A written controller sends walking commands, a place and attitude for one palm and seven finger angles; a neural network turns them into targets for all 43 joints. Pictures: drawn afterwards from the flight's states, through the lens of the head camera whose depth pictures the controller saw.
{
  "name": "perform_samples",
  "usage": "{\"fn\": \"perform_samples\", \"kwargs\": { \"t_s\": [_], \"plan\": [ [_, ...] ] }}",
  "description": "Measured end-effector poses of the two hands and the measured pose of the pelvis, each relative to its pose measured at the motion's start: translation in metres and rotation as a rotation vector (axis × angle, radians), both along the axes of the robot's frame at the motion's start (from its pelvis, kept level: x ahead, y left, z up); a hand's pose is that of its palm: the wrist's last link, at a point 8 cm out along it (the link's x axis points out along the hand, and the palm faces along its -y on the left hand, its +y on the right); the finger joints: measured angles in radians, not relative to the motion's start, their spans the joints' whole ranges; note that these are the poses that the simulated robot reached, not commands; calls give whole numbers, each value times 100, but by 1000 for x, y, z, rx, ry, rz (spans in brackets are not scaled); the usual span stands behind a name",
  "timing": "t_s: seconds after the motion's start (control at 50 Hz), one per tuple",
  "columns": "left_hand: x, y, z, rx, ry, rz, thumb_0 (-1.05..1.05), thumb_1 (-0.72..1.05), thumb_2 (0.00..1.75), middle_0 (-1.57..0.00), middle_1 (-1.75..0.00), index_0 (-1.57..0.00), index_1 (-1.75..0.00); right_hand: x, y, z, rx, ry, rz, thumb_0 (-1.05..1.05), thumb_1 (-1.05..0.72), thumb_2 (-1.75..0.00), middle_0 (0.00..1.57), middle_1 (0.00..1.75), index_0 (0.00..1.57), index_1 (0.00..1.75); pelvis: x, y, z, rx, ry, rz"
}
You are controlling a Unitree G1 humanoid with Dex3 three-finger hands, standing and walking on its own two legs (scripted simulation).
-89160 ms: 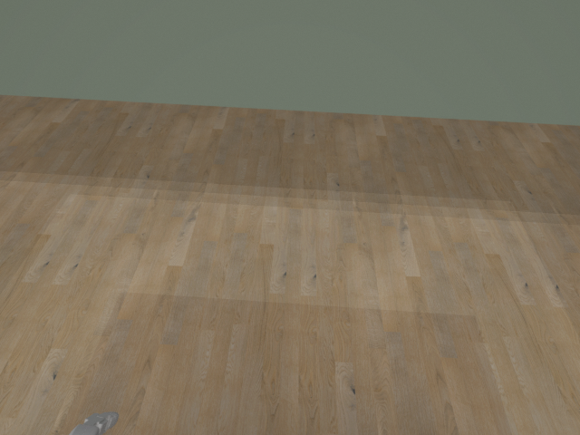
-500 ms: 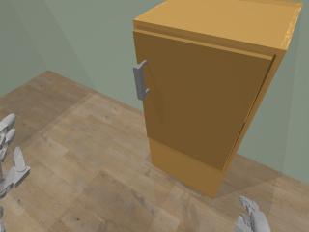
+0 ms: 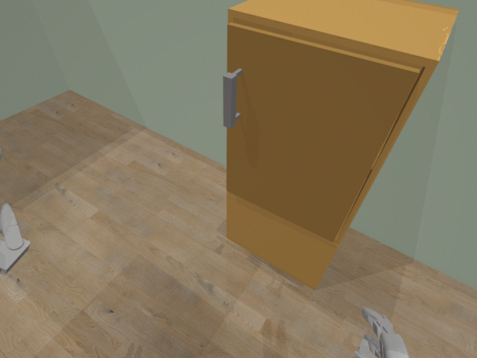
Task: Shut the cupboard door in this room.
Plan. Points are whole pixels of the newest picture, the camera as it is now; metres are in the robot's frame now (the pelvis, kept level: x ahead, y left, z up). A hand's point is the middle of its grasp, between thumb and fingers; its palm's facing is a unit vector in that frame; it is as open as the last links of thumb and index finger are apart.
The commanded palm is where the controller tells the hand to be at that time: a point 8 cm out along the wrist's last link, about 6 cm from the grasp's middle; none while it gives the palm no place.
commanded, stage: step back with the hand held close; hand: left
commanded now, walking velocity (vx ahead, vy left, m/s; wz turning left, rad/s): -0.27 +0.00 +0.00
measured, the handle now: (234, 98) +0.72 +0.05 +0.07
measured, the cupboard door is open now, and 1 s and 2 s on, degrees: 2 2 2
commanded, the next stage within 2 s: stop stepping back and stand still in 0.46 s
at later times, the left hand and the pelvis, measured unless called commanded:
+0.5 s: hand out of the picture +0.05 +0.28 +0.19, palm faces +0.55 -0.72 -0.42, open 7.4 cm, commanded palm -0.01 +0.30 +0.20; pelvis -0.14 -0.01 +0.00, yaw +2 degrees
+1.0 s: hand out of the picture -0.03 +0.28 +0.18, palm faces +0.36 -0.84 -0.41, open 7.4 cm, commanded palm -0.09 +0.31 +0.20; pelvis -0.25 +0.02 +0.02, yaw -4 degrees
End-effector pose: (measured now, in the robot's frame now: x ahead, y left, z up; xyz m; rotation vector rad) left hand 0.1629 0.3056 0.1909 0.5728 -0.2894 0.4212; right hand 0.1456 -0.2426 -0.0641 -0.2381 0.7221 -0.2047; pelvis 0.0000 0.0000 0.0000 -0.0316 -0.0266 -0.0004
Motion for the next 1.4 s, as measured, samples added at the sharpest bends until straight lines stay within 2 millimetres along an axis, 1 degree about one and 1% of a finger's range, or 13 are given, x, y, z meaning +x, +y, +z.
{"fn": "perform_samples", "kwargs": {
  "t_s": [0.1,0.2,0.36,0.44,0.56,0.68,0.78,0.86,0.98,1.12,1.2,1.32,1.4],
  "plan": [
    [-38,-7,8,24,-77,38,2,89,90,-21,-30,-22,-30,-22,-1,-15,11,39,60,1,-90,-90,21,30,21,30,-24,-11,-6,-5,-10,74],
    [-78,-13,15,35,-81,42,2,89,90,-21,-30,-22,-30,-41,-2,-16,20,61,82,1,-90,-90,21,30,21,30,-48,-12,-4,24,-1,57],
    [-113,11,14,35,-108,48,1,89,90,-21,-30,-22,-30,-75,12,-8,-12,12,82,1,-90,-90,21,30,21,30,-97,0,-5,-26,6,99],
    [-141,18,15,33,-97,76,2,89,90,-21,-30,-22,-30,-95,20,-4,32,-16,81,1,-90,-90,21,30,21,30,-117,-4,-2,-49,31,79],
    [-177,-11,10,14,-111,15,2,89,90,-21,-30,-21,-30,-123,21,-11,60,-65,131,1,-90,-90,21,30,21,30,-164,-14,-10,-12,82,-5],
    [-185,-34,22,4,-112,-113,2,89,90,-21,-30,-22,-30,-183,10,0,65,-1,43,1,-90,-90,21,30,21,30,-195,-14,8,36,40,-69],
    [-186,-18,25,8,-95,-138,1,89,90,-21,-30,-22,-30,-234,-11,9,20,-41,-98,1,-90,-90,21,30,21,30,-209,-2,8,9,26,-65],
    [-195,1,10,-40,-37,-118,1,89,90,-21,-30,-22,-30,-277,-19,13,-27,2,-168,1,-90,-90,21,30,21,30,-221,10,11,-3,8,-78],
    [-222,11,-2,-85,51,-102,2,89,90,-21,-30,-22,-30,-323,-6,16,-58,75,-187,1,-90,-90,20,30,20,29,-246,21,20,-16,13,-77],
    [-267,-4,29,15,-19,-151,2,89,90,-21,-30,-21,-30,-336,19,3,4,58,-92,1,-90,-90,21,30,21,30,-284,23,16,4,5,-79],
    [-285,3,38,32,-69,-134,2,89,90,-21,-30,-22,-30,-340,28,-6,46,72,-93,1,-90,-90,21,30,21,30,-290,29,15,26,-8,-105],
    [-277,38,13,-86,-44,-14,1,89,90,-21,-30,-22,-30,-342,39,-4,29,84,-91,1,-90,-90,21,30,21,30,-288,42,18,36,14,-79],
    [-267,49,-7,-149,-21,-19,2,89,90,-21,-30,-21,-30,-333,46,-2,-34,81,-74,1,-90,-90,21,30,21,30,-286,60,11,14,20,-56]
  ]
}}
